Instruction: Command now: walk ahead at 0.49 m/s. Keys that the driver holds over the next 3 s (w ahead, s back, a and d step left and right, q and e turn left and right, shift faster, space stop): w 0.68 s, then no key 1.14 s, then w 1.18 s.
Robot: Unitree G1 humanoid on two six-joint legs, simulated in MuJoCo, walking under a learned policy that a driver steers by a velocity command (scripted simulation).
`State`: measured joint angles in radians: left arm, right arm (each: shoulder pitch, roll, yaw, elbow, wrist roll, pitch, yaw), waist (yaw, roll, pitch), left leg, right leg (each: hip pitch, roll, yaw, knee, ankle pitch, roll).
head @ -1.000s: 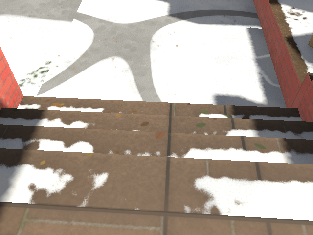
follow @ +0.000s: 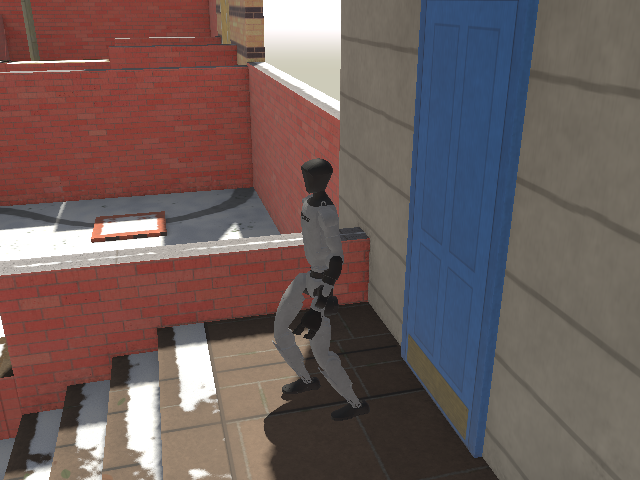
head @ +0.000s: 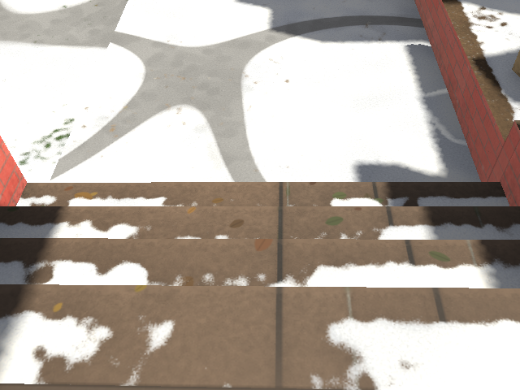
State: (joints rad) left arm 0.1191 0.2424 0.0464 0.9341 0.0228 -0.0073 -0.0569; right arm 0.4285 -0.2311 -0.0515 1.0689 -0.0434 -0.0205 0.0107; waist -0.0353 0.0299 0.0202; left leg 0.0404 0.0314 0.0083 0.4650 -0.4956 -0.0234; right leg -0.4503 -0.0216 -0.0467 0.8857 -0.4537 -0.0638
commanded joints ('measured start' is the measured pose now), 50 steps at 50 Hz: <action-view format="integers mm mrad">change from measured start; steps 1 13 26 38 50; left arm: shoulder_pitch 140 279 444 303 190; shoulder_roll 64 59 59 -20 -22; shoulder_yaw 26 10 3 7 -18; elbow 8 50 98 14 -1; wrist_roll -5 -1 3 3 -3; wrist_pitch -11 -86 -76 -27 -38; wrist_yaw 0 56 67 55 79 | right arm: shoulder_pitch -170 -37 -260 0 -20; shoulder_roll -174 -20 -9 -36 -28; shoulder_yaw -30 -3 5 -2 41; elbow -106 -108 -189 -79 -65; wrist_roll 32 3 32 21 38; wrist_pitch -30 -21 -41 -83 -20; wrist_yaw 5 18 25 -19 -54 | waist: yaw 165 -4 42 82 84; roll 88 -97 -129 -3 38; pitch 58 110 90 48 3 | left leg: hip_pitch -387 -647 -454 -227 -149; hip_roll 152 47 -53 184 130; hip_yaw -63 -37 96 -114 -39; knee -55 666 149 -236 13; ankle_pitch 618 335 257 926 988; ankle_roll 134 74 132 247 158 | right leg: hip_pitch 387 145 414 -85 211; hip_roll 97 -172 -189 -32 20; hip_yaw -98 324 141 52 5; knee -170 -726 -535 241 -436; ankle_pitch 242 22 803 185 419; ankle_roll -13 -146 -137 29 -3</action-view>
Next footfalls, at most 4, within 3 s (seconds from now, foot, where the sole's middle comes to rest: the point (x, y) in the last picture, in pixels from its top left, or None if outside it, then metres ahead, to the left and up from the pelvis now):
0.06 right None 0.12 -0.11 -0.76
0.56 left None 0.39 0.07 -0.76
1.02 right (312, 365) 0.57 -0.09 -0.76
1.30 left None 0.47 0.11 -0.76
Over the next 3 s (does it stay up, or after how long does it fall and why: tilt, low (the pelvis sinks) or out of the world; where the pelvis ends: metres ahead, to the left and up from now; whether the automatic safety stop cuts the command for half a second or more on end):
stays up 0.96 0.07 -0.16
